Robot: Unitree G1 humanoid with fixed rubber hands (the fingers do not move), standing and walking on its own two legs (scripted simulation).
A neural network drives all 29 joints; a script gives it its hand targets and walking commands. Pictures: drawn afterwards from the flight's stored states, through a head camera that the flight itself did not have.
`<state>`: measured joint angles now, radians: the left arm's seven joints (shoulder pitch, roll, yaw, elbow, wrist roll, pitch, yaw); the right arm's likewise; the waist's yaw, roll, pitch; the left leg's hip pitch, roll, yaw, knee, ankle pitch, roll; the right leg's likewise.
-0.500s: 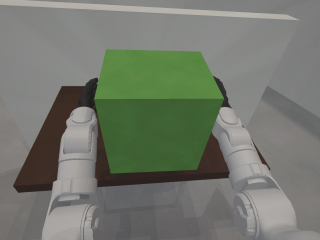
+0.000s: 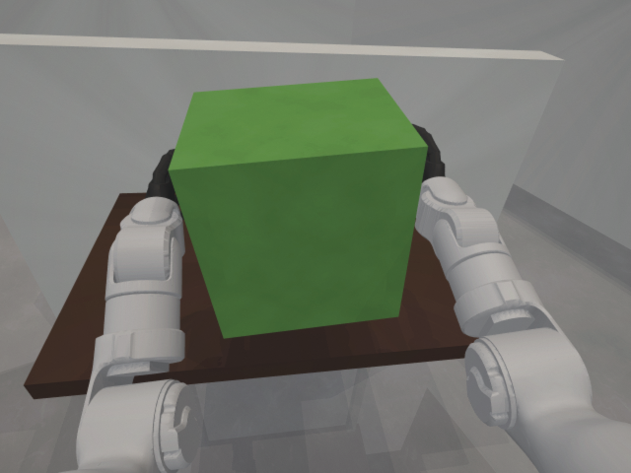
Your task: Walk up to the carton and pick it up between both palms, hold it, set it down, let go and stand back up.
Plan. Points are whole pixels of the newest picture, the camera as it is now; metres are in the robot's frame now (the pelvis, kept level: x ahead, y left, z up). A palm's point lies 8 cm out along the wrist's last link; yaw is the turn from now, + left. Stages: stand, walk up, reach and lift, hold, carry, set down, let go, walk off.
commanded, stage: reach and lift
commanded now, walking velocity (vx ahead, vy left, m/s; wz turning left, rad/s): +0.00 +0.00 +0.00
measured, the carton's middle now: (300, 209) +0.39 +0.00 +0.20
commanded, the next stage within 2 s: hold in 0.88 s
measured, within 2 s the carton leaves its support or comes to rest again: neither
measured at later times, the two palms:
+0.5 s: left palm (172, 186) +0.38 +0.16 +0.24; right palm (440, 158) +0.39 -0.17 +0.27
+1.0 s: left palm (164, 170) +0.37 +0.16 +0.26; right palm (447, 139) +0.38 -0.17 +0.30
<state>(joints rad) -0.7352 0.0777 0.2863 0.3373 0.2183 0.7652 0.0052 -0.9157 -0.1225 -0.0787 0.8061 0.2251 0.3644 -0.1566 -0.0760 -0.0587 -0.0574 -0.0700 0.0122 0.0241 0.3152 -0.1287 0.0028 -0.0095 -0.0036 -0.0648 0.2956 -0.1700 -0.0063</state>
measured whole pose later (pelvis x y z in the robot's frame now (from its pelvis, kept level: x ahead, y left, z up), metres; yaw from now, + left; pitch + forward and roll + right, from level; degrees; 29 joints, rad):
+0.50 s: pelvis +0.01 +0.00 +0.00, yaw -1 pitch -3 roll -1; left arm -0.79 0.10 0.27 0.34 0.15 0.83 0.04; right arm -1.00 -0.21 0.01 0.78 0.35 0.49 -0.20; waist -0.07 -0.02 -0.13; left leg -0.13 0.02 0.03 0.34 -0.15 0.00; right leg -0.06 0.01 -0.03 0.28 -0.16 -0.01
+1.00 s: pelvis +0.01 +0.00 +0.00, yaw -1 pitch -2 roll -1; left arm -0.82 0.13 0.27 0.31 0.11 0.91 0.04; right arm -1.05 -0.24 0.06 0.74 0.42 0.60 -0.26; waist -0.07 0.00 -0.18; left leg -0.17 0.03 0.00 0.37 -0.16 -0.01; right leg -0.08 0.03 -0.04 0.28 -0.16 -0.01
